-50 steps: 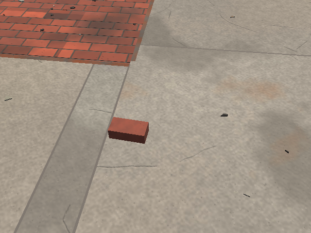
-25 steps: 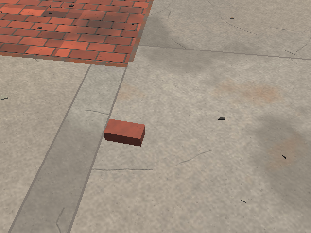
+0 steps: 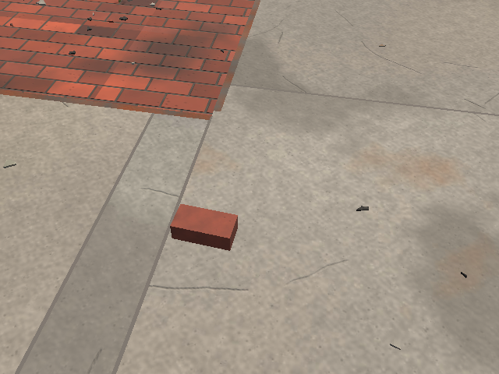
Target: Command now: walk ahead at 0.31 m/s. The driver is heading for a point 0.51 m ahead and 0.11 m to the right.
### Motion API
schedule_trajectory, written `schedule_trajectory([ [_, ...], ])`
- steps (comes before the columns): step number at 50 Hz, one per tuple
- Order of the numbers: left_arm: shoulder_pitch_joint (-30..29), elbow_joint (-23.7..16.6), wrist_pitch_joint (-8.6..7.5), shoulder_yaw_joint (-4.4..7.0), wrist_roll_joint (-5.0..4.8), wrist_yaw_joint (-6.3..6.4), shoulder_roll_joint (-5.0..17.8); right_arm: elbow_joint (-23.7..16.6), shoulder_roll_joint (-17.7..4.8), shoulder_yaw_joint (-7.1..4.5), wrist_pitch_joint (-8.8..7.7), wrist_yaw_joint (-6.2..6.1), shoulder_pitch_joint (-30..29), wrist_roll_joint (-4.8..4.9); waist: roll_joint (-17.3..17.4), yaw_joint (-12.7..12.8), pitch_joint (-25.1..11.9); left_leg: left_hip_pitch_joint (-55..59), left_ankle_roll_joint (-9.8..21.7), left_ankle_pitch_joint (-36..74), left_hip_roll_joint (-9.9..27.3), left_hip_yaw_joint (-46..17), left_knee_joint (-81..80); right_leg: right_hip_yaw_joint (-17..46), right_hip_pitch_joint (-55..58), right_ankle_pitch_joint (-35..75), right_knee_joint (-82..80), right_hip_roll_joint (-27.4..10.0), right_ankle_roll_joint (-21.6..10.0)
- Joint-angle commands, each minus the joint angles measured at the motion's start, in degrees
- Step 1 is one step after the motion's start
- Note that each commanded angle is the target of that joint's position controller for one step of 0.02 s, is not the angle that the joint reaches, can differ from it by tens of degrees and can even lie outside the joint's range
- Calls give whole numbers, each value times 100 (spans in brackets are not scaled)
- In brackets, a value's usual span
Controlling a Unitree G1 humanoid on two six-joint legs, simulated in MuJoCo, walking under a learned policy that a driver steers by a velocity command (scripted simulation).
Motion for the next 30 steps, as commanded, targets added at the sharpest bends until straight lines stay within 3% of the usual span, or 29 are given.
schedule_trajectory([
  [1, 379, -59, -105, 213, 33, -18, 848, -645, -350, -86, -259, 106, -594, 0, -650, 38, 1283, -1336, 56, -214, 309, -73, 271, 2244, -304, -1925, -1723, -1840, -1069],
  [3, 4, -165, -156, 221, -39, -39, 778, -541, -215, -100, -343, 126, -102, 84, -512, -314, 1260, -76, 73, 236, 98, 192, -664, 1526, -963, -1387, -1324, -1406, -817],
  [4, -179, -239, -178, 225, -45, -49, 755, -317, -200, -137, -366, 111, 509, 124, -344, -571, 1134, 1011, 71, 450, -112, 271, -1094, 1142, -1547, -1049, -893, -1105, -683],
  [5, -337, -338, -250, 178, -23, -71, 603, -113, -434, -235, -406, 60, 1246, 95, 178, -883, 901, 2189, 144, 294, 233, -379, -1488, 610, -2285, -414, 106, -737, -500],
  [6, -477, -606, -328, 56, -64, -146, 159, -6, -1090, -407, -422, -7, 2036, 54, 1766, -1121, 529, 2985, 586, -1261, 1670, -2792, -2625, -393, -3301, -555, 2179, 81, -171],
  [7, -631, -737, -341, 162, 98, -191, 567, 140, -1129, -419, -333, -6, 2283, 67, 1623, -1009, 612, 2739, 961, -1237, 2304, -3948, -2925, -270, -3792, -1180, 3458, 110, -213],
  [8, -826, -762, -337, 187, 158, -239, 590, -83, -868, -333, -313, -9, 1591, 25, 665, -646, 961, 2248, 931, -1065, 2192, -3448, -2805, 10, -3930, -729, 3999, -280, -291],
  [9, -859, -751, -374, 146, 106, -290, 403, -264, -786, -300, -348, 6, 1116, 28, 310, -465, 1025, 1870, 851, -536, 1979, -2918, -2855, 103, -3799, -171, 4026, -447, -289],
  [10, -858, -736, -396, 148, 69, -334, 344, -365, -723, -263, -388, 0, 835, 36, 197, -303, 989, 1668, 748, -102, 1767, -2456, -2971, 104, -3608, 212, 3880, -561, -249],
  [12, -815, -723, -316, 188, 102, -384, 396, -338, -512, -162, -479, -30, 813, 68, 315, -158, 839, 1668, 617, 1083, 1452, -1736, -3008, -48, -3415, 526, 3626, -587, -109],
  [15, -1233, -907, -199, 199, 82, -399, 375, -163, -498, -97, -542, -59, 1232, 92, 455, -153, 775, 1860, 600, 2929, 1285, -1082, -2842, -336, -3629, 784, 3332, -477, 24],
  [19, -2338, -1348, -164, 86, -4, -414, 219, -183, -518, -40, -567, -71, 1202, 61, 574, -265, 993, 1439, 482, 3682, 1055, -345, -2967, -676, -3197, 1403, 1862, -257, 5],
  [21, -2626, -1476, -152, 54, -29, -416, 232, -135, -568, -39, -593, -101, 1302, 61, 643, -312, 1041, 1388, 420, 4056, 1130, -109, -3028, -853, -2725, 1594, 1263, -117, -142],
  [24, -2305, -1454, -183, 132, -26, -364, 464, -121, -746, -76, -643, -154, 1210, 60, 632, -45, 729, 1858, 280, 6115, 1318, 239, -2293, -970, -1984, 1504, 987, 183, -515],
  [26, -1180, -1107, -245, 264, -11, -317, 685, -180, -937, -140, -600, -198, 1042, 34, 697, 436, 86, 2077, 220, 7067, 1382, 416, -735, -986, -993, 1137, 904, 472, -777],
  [27, -440, -856, -273, 352, 28, -293, 798, -221, -1023, -171, -563, -190, 945, 58, 639, 777, -244, 1775, 182, 6565, 1311, 533, 410, -890, -130, 1211, 485, 489, -921],
  [28, 246, -724, -264, 491, 128, -251, 1166, -359, -962, -160, -553, -146, 910, 73, 287, 1038, -616, 744, 139, 4876, 1102, 616, 2081, 287, 944, 374, 268, -361, -1217],
  [29, 264, -761, -217, 603, 170, -261, 1657, -550, -286, -78, -553, 1, 1445, 143, -1045, 496, -1107, -1532, -98, -539, -145, 381, 4503, 3579, 2414, 187, -239, -2068, -2350],
  [30, -88, -791, -145, 572, -41, -300, 1499, -769, -727, -164, -590, 52, 727, 87, -380, 523, -962, -2383, 9, -358, -79, -549, 4893, 4450, 2195, -806, -1132, -1980, -2327],
])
